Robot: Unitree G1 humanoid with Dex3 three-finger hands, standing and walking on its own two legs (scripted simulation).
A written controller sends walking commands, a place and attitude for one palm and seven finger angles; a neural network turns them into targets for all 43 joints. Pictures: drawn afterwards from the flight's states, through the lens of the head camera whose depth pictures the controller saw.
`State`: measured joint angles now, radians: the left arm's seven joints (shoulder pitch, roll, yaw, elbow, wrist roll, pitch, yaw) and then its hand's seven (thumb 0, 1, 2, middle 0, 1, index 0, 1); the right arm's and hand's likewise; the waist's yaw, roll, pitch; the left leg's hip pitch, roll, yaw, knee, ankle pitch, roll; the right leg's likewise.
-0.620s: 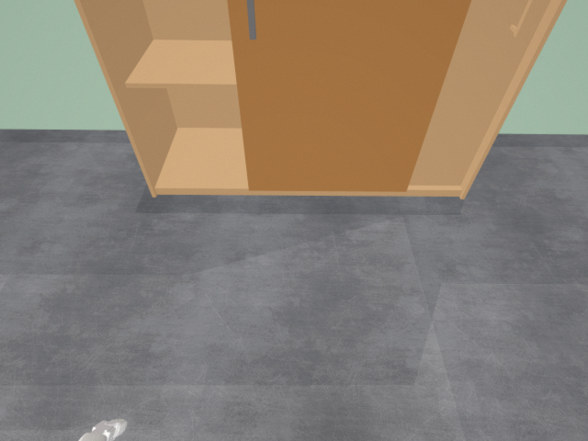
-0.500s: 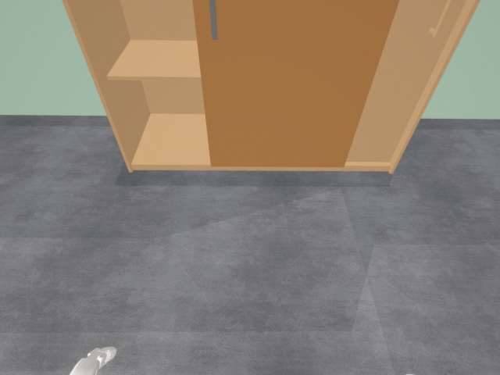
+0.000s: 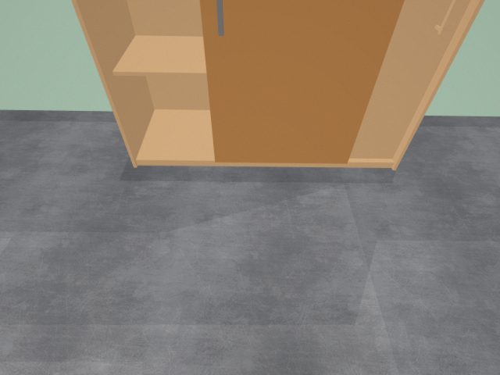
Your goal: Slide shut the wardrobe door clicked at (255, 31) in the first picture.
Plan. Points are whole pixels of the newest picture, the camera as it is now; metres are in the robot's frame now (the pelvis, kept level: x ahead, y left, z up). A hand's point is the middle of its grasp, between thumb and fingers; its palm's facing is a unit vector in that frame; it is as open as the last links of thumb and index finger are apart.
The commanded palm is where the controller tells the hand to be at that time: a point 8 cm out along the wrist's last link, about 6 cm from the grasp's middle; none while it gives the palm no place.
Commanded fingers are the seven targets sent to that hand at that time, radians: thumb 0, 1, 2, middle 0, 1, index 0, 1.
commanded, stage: stand and wait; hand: right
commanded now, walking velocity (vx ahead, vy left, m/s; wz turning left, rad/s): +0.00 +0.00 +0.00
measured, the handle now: (220, 8) +1.29 +0.19 +0.09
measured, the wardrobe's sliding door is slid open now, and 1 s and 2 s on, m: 0.46 0.46 0.46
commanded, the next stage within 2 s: look at it before walking up in 0.32 s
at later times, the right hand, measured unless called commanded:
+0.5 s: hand out of the picture +0.08 -0.24 -0.15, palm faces -0.04 +0.94 -0.33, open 7.4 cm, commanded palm none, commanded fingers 0.00 -0.90 -0.90 0.20 0.30 0.20 0.30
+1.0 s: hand out of the picture +0.08 -0.24 -0.15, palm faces -0.03 +0.94 -0.33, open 7.4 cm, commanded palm none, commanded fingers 0.00 -0.90 -0.90 0.20 0.30 0.20 0.30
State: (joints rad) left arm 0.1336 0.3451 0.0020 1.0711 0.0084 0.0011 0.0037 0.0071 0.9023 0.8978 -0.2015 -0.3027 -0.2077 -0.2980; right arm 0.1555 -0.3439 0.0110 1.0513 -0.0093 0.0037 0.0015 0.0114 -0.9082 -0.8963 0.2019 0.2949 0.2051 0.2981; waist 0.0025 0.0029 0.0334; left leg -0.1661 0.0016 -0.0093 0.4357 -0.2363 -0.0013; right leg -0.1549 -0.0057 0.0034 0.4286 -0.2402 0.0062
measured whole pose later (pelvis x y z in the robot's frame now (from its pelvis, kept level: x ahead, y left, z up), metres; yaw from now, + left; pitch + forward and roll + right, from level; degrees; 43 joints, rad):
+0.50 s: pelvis +0.00 +0.00 +0.00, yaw +0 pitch -1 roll +0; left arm 0.13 0.34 0.00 1.11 0.01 -0.01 0.00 0.01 0.90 0.90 -0.20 -0.30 -0.21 -0.30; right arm 0.13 -0.34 0.01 1.07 -0.01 -0.01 0.00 0.01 -0.91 -0.90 0.20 0.29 0.21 0.30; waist 0.01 0.00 0.03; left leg -0.17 -0.01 -0.01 0.40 -0.21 0.01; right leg -0.16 -0.02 0.00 0.40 -0.22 0.01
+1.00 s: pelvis +0.00 +0.00 +0.00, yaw +0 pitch -2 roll +0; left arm 0.11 0.34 0.00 1.10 0.00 -0.01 0.00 0.01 0.90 0.90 -0.20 -0.30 -0.21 -0.30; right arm 0.13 -0.34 0.01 1.08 -0.01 -0.01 0.00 0.01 -0.91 -0.90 0.20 0.29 0.20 0.30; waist 0.00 0.00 0.03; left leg -0.14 -0.01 -0.01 0.38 -0.21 0.00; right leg -0.13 -0.01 0.00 0.37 -0.22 0.01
